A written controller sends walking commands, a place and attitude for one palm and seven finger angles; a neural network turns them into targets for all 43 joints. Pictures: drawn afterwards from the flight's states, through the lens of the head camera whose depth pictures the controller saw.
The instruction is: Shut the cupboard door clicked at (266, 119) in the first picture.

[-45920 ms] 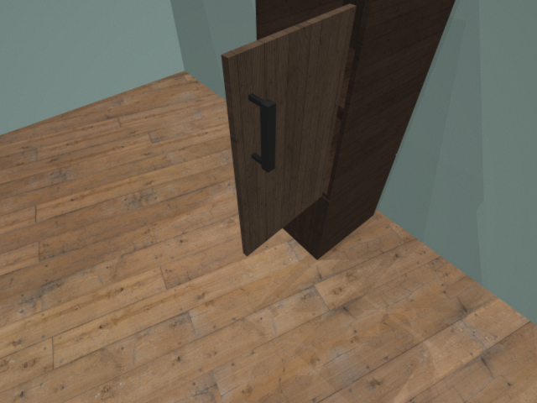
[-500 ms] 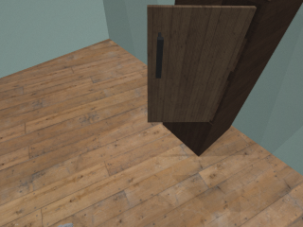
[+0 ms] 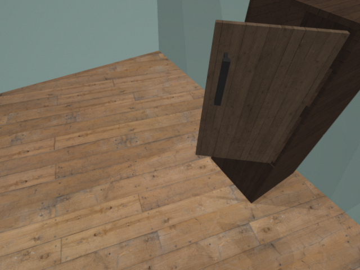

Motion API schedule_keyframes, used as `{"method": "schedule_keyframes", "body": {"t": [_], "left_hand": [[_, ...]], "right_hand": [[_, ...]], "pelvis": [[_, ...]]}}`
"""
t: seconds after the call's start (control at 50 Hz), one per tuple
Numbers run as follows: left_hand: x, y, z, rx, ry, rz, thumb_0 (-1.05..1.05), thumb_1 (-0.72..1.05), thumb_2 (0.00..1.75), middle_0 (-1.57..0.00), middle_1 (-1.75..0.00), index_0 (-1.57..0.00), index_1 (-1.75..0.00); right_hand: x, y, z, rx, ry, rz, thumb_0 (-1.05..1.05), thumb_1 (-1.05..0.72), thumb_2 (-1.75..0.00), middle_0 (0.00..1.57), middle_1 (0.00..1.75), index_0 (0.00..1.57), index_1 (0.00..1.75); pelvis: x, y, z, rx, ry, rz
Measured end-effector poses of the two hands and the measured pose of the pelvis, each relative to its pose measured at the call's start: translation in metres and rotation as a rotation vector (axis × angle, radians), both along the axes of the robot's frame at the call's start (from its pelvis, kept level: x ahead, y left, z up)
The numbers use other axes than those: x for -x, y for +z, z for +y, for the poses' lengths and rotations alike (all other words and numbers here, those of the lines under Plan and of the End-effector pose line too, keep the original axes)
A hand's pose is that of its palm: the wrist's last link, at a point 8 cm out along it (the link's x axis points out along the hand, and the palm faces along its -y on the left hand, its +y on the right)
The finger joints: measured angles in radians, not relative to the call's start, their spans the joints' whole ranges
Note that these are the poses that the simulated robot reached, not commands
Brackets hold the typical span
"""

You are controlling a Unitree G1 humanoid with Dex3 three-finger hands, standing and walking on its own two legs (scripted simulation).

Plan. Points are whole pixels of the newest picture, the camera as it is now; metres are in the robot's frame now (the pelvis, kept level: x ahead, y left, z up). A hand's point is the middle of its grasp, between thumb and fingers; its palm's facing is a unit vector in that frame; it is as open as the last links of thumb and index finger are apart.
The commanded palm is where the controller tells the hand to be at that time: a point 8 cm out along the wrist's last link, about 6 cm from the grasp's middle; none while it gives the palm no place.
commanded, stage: come to a stop and stand still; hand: left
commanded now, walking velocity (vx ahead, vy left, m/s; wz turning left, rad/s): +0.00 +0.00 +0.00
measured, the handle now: (221, 79) +0.64 -0.06 +0.09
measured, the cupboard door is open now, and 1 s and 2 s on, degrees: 51 51 51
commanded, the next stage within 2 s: look again from close up in 0.80 s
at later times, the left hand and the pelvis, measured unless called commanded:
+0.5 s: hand out of the picture +0.03 +0.17 -0.17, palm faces +0.00 -0.99 -0.17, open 7.3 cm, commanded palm none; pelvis +0.03 +0.00 +0.01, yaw -1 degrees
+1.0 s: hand out of the picture +0.01 +0.13 -0.17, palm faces +0.02 -0.99 -0.14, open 7.3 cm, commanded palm none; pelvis +0.04 -0.01 +0.01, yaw -2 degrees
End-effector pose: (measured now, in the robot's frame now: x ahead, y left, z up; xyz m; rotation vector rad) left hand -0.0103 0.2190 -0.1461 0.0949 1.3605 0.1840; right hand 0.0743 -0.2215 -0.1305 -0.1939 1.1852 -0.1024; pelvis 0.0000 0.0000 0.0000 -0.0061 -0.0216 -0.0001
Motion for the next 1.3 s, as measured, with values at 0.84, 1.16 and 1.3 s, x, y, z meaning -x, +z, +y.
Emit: {"method": "schedule_keyframes", "body": {"t": [0.84,1.16,1.3], "left_hand": [[-0.030,0.006,-0.021,0.015,-0.062,0.063,0.00,0.91,0.89,-0.20,-0.30,-0.20,-0.30],[-0.017,0.004,-0.045,0.045,-0.038,0.106,0.00,0.91,0.89,-0.20,-0.30,-0.20,-0.30],[-0.021,0.005,-0.048,0.037,-0.037,0.102,0.00,0.91,0.89,-0.20,-0.30,-0.20,-0.30]], "right_hand": [[0.076,-0.013,0.020,-0.080,-0.127,0.266,0.01,-0.91,-0.90,0.20,0.30,0.20,0.30],[0.057,-0.011,-0.003,-0.043,-0.115,0.244,0.01,-0.92,-0.90,0.20,0.30,0.20,0.30],[0.053,-0.011,-0.009,-0.043,-0.112,0.245,0.01,-0.92,-0.90,0.20,0.30,0.20,0.30]], "pelvis": [[-0.035,0.007,-0.007,-0.014,-0.028,0.005],[-0.044,0.007,-0.018,-0.016,-0.028,0.008],[-0.047,0.007,-0.024,-0.017,-0.027,0.009]]}}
